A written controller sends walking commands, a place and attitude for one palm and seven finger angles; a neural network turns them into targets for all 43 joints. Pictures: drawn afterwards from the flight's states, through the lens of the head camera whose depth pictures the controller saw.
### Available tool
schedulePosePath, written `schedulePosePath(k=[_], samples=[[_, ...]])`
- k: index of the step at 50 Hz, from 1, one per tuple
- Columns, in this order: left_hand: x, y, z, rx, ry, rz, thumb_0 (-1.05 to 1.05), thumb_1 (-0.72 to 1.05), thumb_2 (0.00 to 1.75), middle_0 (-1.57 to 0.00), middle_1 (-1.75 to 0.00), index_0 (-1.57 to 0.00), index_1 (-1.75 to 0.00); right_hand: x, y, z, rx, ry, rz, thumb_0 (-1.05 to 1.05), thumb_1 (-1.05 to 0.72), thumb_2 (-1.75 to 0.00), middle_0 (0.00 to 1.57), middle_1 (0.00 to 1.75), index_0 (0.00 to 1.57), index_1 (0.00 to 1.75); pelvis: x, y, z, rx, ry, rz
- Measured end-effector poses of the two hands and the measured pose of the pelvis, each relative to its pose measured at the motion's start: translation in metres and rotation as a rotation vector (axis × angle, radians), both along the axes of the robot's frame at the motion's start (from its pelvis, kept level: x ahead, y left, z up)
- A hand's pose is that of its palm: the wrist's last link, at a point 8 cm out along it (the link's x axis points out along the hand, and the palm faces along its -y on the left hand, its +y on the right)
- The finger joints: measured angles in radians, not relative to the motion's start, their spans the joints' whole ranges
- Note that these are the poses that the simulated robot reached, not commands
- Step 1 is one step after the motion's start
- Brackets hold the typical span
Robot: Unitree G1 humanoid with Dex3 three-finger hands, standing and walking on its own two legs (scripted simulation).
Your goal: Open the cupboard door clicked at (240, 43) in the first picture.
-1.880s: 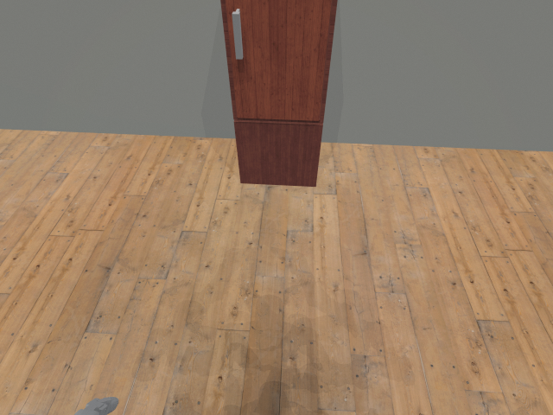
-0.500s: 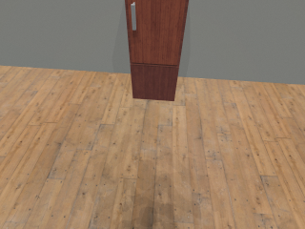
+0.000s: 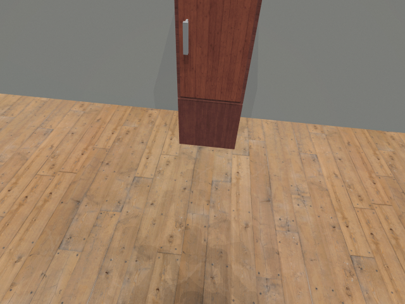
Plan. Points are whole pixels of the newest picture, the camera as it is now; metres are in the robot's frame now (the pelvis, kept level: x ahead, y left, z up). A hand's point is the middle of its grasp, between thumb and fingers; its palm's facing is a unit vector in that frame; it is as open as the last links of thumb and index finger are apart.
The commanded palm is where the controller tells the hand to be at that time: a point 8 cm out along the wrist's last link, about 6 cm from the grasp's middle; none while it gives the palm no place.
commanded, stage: walk to a spot facing it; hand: left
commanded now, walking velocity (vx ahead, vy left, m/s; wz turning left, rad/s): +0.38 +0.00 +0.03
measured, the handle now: (186, 36) +1.30 +0.17 +0.02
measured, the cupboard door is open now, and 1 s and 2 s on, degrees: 0 0 0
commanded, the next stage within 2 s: turn to face it in 0.78 s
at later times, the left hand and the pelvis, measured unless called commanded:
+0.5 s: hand (157, 249) +0.30 +0.14 -0.18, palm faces -0.03 -0.98 -0.20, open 7.3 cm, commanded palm none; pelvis +0.19 -0.05 -0.02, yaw +0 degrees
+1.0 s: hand (150, 254) +0.30 +0.16 -0.20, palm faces +0.25 -0.96 -0.14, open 7.4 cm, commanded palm none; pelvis +0.38 +0.00 -0.01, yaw +9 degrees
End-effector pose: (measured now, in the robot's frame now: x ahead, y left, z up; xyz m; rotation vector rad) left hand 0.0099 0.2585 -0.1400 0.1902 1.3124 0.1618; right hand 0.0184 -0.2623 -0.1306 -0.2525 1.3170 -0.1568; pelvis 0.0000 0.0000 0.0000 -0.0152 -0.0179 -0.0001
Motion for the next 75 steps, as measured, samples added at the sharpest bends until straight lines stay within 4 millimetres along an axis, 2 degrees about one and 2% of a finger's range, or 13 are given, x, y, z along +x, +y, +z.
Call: schedulePosePath(k=[5,9,16,22,26,34,41,47,52,58,64,69,75], samples=[[-0.015,-0.006,-0.018,-0.063,0.133,0.021,0.0,0.91,0.9,-0.2,-0.3,-0.2,-0.3,-0.008,0.031,-0.006,0.025,0.037,-0.062,0.01,-0.91,-0.9,0.2,0.3,0.2,0.3,0.029,0.013,-0.006,0.015,0.002,-0.025],[0.013,-0.013,-0.012,-0.082,0.167,-0.006,0.01,0.91,0.9,-0.2,-0.3,-0.2,-0.3,-0.03,0.053,-0.001,0.056,0.115,-0.137,0.01,-0.91,-0.9,0.2,0.3,0.2,0.3,0.053,0.013,0.0,0.017,0.014,-0.027],[0.13,-0.029,-0.004,-0.073,0.028,-0.046,0.01,0.92,0.9,-0.2,-0.3,-0.2,-0.3,-0.056,0.071,0.009,0.117,0.339,-0.221,0.01,-0.9,-0.9,0.2,0.3,0.2,0.3,0.103,-0.002,0.002,0.019,0.024,-0.022],[0.252,-0.058,-0.01,-0.035,-0.137,-0.113,0.01,0.92,0.9,-0.2,-0.3,-0.19,-0.3,-0.026,0.05,-0.011,0.153,0.426,-0.272,0.01,-0.9,-0.9,0.2,0.3,0.2,0.3,0.164,-0.032,-0.02,0.026,0.011,-0.031],[0.29,-0.074,-0.007,-0.03,-0.219,-0.074,0.0,0.92,0.9,-0.2,-0.3,-0.19,-0.3,0.044,0.017,-0.025,0.139,0.353,-0.228,0.01,-0.9,-0.9,0.2,0.3,0.2,0.3,0.195,-0.048,-0.022,0.016,-0.013,-0.002],[0.286,-0.075,0.003,-0.019,-0.128,0.042,-0.01,0.95,0.9,-0.21,-0.3,-0.2,-0.3,0.258,-0.027,-0.01,0.069,-0.033,-0.069,0.01,-0.91,-0.9,0.19,0.3,0.19,0.3,0.257,-0.054,-0.001,-0.007,-0.011,0.055],[0.265,-0.072,-0.012,-0.069,0.018,0.164,0.0,0.93,0.9,-0.2,-0.3,-0.2,-0.3,0.403,-0.003,0.009,0.068,-0.179,0.101,0.01,-0.91,-0.9,0.19,0.3,0.19,0.3,0.315,-0.039,-0.001,-0.029,-0.005,0.119],[0.255,-0.061,-0.033,-0.121,0.157,0.275,0.0,0.91,0.9,-0.2,-0.3,-0.2,-0.3,0.488,0.04,0.002,0.052,-0.224,0.225,0.01,-0.91,-0.9,0.19,0.3,0.19,0.3,0.366,-0.007,-0.018,-0.022,-0.014,0.165],[0.29,-0.043,-0.021,-0.105,0.159,0.265,0.0,0.91,0.9,-0.2,-0.3,-0.19,-0.3,0.498,0.059,0.007,0.054,-0.209,0.18,0.0,-0.92,-0.9,0.19,0.3,0.2,0.3,0.39,0.005,-0.006,-0.009,-0.029,0.152],[0.35,-0.033,-0.01,-0.083,0.075,0.23,0.0,0.91,0.9,-0.2,-0.3,-0.19,-0.3,0.494,0.049,0.012,0.031,-0.159,0.129,-0.01,-0.95,-0.9,0.2,0.3,0.2,0.3,0.413,0.009,0.005,0.006,-0.03,0.13],[0.4,-0.043,-0.006,-0.068,0.033,0.17,0.0,0.91,0.9,-0.2,-0.3,-0.19,-0.3,0.476,0.038,-0.005,0.065,-0.076,0.054,0.0,-0.94,-0.9,0.2,0.3,0.2,0.3,0.433,-0.001,0.002,0.029,-0.034,0.094],[0.423,-0.055,-0.006,-0.024,0.035,0.112,0.01,0.93,0.9,-0.2,-0.3,-0.19,-0.3,0.457,0.024,-0.029,0.112,-0.001,-0.029,0.01,-0.92,-0.9,0.2,0.3,0.2,0.3,0.446,-0.017,-0.008,0.041,-0.028,0.044],[0.438,-0.062,0.003,-0.02,0.033,0.083,0.01,0.92,0.9,-0.2,-0.3,-0.2,-0.3,0.443,0.02,-0.024,0.125,0.063,-0.064,0.01,-0.91,-0.9,0.19,0.3,0.2,0.3,0.449,-0.026,0.0,0.025,-0.005,0.029]])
